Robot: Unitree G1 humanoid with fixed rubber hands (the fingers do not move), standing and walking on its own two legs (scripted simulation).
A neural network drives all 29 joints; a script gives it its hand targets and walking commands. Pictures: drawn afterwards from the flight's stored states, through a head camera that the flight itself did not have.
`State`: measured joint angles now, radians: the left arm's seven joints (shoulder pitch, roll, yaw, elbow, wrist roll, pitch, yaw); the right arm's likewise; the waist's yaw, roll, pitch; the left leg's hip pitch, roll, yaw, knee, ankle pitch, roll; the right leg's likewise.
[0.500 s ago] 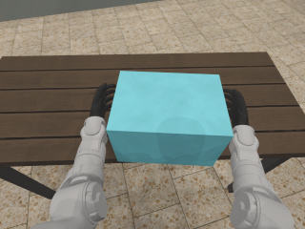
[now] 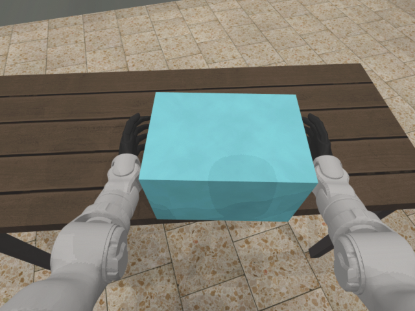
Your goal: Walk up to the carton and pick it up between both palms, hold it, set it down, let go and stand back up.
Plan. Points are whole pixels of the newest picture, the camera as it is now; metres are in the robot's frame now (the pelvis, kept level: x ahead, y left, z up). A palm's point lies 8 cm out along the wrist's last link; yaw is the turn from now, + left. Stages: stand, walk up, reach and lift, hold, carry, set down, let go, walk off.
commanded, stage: set down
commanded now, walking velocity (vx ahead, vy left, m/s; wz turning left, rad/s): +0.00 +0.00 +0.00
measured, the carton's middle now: (224, 158) +0.41 +0.02 +0.02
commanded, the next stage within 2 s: none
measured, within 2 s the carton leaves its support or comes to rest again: neither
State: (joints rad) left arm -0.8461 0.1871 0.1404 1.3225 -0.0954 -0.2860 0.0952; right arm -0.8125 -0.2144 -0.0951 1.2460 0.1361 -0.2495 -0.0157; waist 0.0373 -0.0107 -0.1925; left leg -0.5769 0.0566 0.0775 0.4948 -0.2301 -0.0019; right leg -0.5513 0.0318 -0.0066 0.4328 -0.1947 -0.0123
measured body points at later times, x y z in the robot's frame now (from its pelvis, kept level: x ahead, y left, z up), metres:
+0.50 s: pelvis -0.03 -0.02 -0.03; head +0.07 -0.01 +0.41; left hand +0.42 +0.26 +0.05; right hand +0.46 -0.23 +0.06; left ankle -0.01 +0.12 -0.73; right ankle -0.01 -0.11 -0.73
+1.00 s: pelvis -0.04 -0.02 -0.01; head +0.01 +0.00 +0.44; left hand +0.42 +0.26 +0.16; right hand +0.45 -0.22 +0.17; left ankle -0.01 +0.12 -0.73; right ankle -0.01 -0.11 -0.73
